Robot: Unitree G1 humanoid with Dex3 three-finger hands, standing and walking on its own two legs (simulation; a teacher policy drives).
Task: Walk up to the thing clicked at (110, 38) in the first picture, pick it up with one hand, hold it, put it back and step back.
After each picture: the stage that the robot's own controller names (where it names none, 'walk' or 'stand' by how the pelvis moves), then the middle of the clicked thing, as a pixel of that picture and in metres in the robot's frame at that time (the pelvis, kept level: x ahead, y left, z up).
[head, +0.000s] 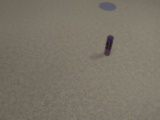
stand; (108, 46) +1.30 -0.31 -0.65
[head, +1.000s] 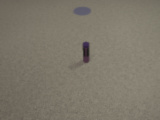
walk; (86, 52) +1.21 +0.04 -0.63
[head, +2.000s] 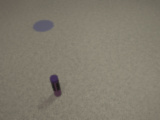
walk; (56, 86) +0.76 +0.27 -0.65
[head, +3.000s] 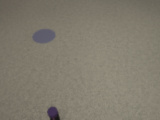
stand; (54, 118) +0.47 +0.23 -0.65
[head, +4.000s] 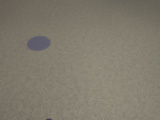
stand; out of the picture +0.42 +0.21 -0.65
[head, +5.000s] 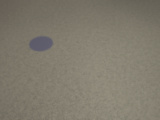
walk; out of the picture +0.39 +0.21 -0.66
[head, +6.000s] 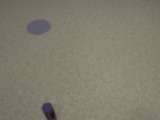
walk; (50, 113) +0.43 +0.26 -0.62
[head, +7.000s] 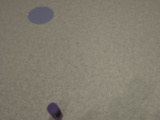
walk; (55, 112) +0.36 +0.21 -0.62
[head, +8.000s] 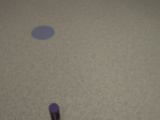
stand; (55, 114) +0.49 +0.18 -0.63
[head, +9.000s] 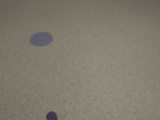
stand; out of the picture +0.45 +0.20 -0.65
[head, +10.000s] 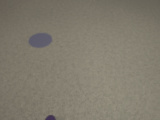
stand; out of the picture +0.43 +0.21 -0.66
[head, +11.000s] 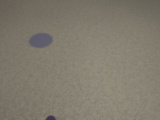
stand; out of the picture +0.42 +0.21 -0.66
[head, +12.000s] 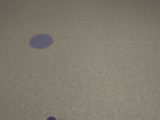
go down; out of the picture +0.42 +0.21 -0.66
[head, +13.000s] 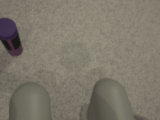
go down; (11, 40) +0.51 +0.23 -0.26
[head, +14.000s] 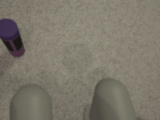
approach; (13, 41) +0.51 +0.23 -0.25
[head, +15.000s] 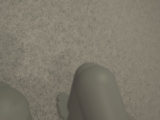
close in; out of the picture +0.49 +0.28 -0.17
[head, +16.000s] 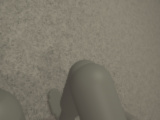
close; out of the picture +0.48 +0.29 -0.17
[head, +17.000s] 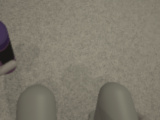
lift; out of the picture +0.39 +0.26 -0.03
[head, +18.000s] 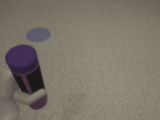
hold; (31, 82) +0.32 +0.16 +0.10
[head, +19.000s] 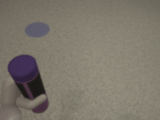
hold; (32, 88) +0.32 +0.17 +0.04
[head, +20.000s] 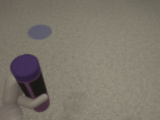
hold; (34, 87) +0.32 +0.16 +0.05
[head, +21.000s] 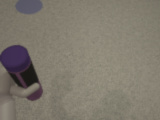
crouch; (26, 77) +0.36 +0.18 +0.00
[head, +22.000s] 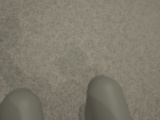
lower; out of the picture +0.51 +0.25 -0.03
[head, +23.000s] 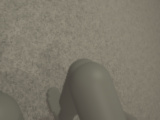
lower; out of the picture +0.48 +0.29 -0.17
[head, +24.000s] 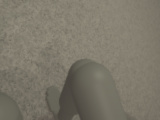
lower; out of the picture +0.48 +0.30 -0.17
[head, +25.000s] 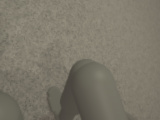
lower; out of the picture +0.48 +0.30 -0.17
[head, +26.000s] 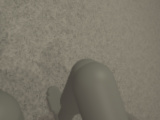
lower; out of the picture +0.47 +0.30 -0.17
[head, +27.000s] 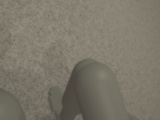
open; out of the picture +0.48 +0.29 -0.17
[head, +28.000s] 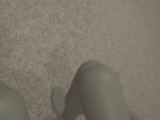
rise; out of the picture +0.47 +0.29 -0.18
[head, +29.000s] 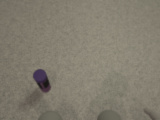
walk; (43, 82) +0.47 +0.20 -0.46
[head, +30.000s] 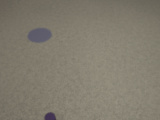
stand; out of the picture +0.43 +0.19 -0.60
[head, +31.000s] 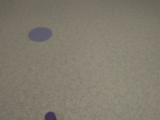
stand; out of the picture +0.43 +0.19 -0.60
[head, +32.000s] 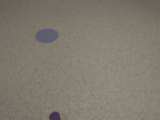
stand; out of the picture +0.44 +0.18 -0.63
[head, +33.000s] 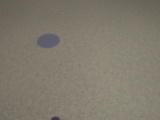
stand; out of the picture +0.43 +0.19 -0.66
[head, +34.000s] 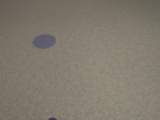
stand; out of the picture +0.42 +0.21 -0.66
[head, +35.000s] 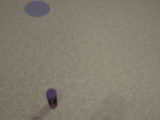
walk; (52, 99) +0.47 +0.16 -0.63
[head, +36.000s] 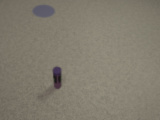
walk; (57, 78) +0.75 +0.16 -0.64
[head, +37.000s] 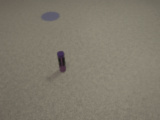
stand; (61, 62) +1.07 +0.27 -0.64
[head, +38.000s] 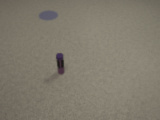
stand; (60, 64) +1.04 +0.20 -0.65
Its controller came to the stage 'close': yes
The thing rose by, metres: 0.69
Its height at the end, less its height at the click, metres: +0.00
